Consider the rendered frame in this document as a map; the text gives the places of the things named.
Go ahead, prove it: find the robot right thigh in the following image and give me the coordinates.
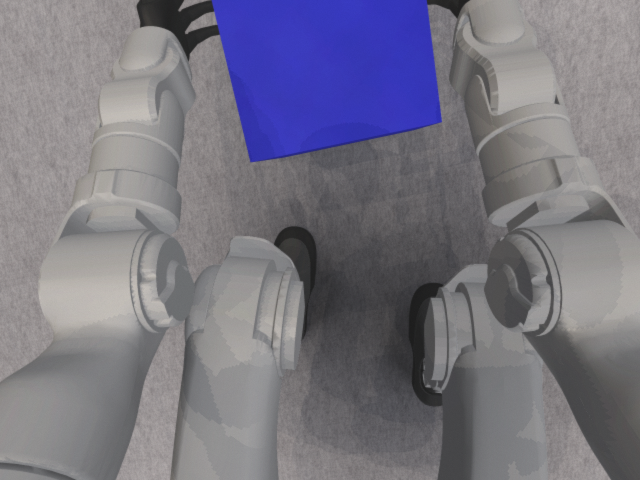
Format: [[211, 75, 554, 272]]
[[424, 282, 548, 480]]

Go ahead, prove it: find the right robot upper arm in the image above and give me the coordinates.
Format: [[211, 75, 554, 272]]
[[484, 220, 640, 480]]

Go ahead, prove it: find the carton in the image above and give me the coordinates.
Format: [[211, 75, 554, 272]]
[[212, 0, 442, 162]]

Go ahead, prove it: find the robot left hand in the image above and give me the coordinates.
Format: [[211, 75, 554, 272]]
[[137, 0, 220, 61]]

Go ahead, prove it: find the right robot forearm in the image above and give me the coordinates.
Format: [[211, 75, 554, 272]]
[[449, 0, 640, 242]]

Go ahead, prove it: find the robot left shin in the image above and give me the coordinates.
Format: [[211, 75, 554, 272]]
[[184, 236, 300, 344]]

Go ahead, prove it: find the left robot forearm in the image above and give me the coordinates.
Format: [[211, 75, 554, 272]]
[[38, 26, 196, 323]]

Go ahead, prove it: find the left robot upper arm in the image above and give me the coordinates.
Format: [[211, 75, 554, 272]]
[[0, 229, 194, 480]]

